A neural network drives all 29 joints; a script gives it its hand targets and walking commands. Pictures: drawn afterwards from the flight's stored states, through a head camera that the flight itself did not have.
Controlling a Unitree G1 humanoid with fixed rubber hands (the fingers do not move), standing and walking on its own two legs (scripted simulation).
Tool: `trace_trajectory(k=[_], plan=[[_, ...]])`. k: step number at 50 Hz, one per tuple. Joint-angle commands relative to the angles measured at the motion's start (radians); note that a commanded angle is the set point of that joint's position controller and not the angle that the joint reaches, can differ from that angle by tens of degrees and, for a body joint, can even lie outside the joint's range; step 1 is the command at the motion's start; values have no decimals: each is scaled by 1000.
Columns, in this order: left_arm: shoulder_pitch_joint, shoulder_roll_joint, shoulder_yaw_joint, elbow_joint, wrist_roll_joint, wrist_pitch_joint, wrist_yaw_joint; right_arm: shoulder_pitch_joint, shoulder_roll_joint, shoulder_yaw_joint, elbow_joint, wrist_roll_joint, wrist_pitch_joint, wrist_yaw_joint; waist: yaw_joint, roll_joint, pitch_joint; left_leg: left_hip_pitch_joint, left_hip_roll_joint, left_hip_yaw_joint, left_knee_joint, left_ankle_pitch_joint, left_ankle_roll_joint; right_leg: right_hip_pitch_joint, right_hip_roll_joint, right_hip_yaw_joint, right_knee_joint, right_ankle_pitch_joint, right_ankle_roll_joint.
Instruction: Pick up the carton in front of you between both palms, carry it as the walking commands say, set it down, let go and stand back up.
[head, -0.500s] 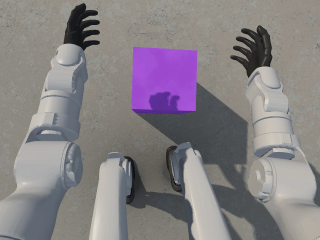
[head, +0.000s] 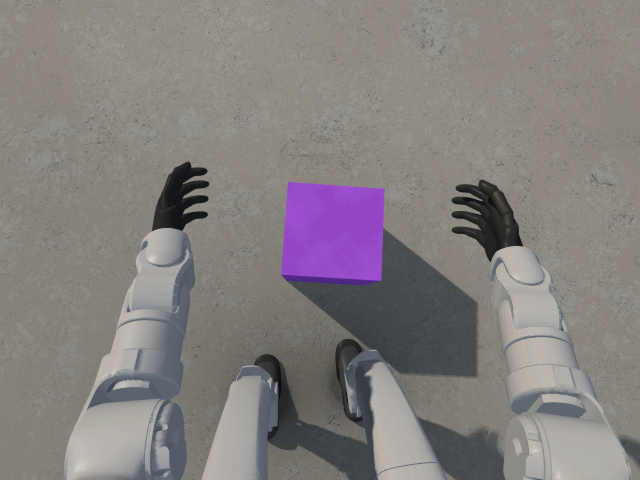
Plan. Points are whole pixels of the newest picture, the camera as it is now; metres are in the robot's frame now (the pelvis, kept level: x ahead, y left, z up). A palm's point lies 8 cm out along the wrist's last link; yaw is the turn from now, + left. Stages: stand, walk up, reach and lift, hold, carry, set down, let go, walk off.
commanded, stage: let go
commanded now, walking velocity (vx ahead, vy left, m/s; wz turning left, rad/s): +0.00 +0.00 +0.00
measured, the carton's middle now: (329, 239) +0.45 -0.08 -0.56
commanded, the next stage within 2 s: stand in 1.06 s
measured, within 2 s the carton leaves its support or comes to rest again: neither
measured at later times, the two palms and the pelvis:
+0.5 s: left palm (66, 363) +0.27 +0.22 +0.00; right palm (572, 370) +0.22 -0.24 +0.01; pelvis +0.06 +0.00 +0.08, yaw -1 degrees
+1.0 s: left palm (19, 431) +0.22 +0.24 +0.02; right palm (571, 381) +0.22 -0.23 +0.03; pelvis +0.06 +0.02 +0.09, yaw -2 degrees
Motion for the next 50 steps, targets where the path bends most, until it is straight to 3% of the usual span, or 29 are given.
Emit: trace_trajectory(k=[1,5,10,16,19,25,32,41,45,46,50], plan=[[-44,68,-15,-192,-10,-40,5,14,-146,18,-157,10,-32,13,-36,-10,-758,444,-25,37,-146,236,-28,708,20,-21,-113,389,19],[123,74,-42,-190,-33,-75,-19,169,-118,75,-161,43,-56,17,-12,-23,-633,460,-20,39,-209,215,-18,835,3,15,-176,425,19],[343,87,-63,-157,-47,-119,-48,378,-91,126,-163,73,-91,3,9,-45,-542,507,-22,35,-276,257,-10,1008,-11,57,-231,569,25],[559,112,-87,-183,-61,-158,-73,597,-91,171,-225,92,-123,-22,21,-55,-419,680,-19,26,-383,308,-2,1142,-12,66,-331,657,35],[645,126,-98,-213,-70,-172,-85,675,-94,191,-264,98,-128,-28,33,-42,-328,804,-12,20,-444,325,1,1167,-6,53,-396,607,36],[776,139,-125,-263,-83,-159,-112,750,-102,210,-299,88,-104,-25,66,22,-121,1045,12,8,-552,325,-2,1157,14,13,-525,379,28],[831,147,-152,-312,-108,-93,-149,754,-122,196,-302,58,-38,-18,78,19,65,1107,32,3,-621,251,-7,1212,30,-10,-563,223,20],[822,157,-159,-342,-116,-25,-166,748,-121,182,-306,27,35,-22,69,-15,156,1119,43,3,-640,210,-3,1281,33,-21,-557,191,21],[831,160,-150,-345,-104,-12,-163,742,-117,182,-315,26,45,-21,80,0,152,1130,40,7,-628,247,-3,1300,31,-17,-554,211,19],[889,173,-154,-274,-112,-42,-143,692,-157,184,-363,22,97,-47,91,-26,91,1194,38,-2,-588,335,2,1272,51,-19,-527,200,18],[840,172,-155,-309,-113,-52,-125,724,-130,207,-354,25,123,-72,79,16,107,1191,25,5,-571,355,-6,1219,47,-10,-526,193,16]])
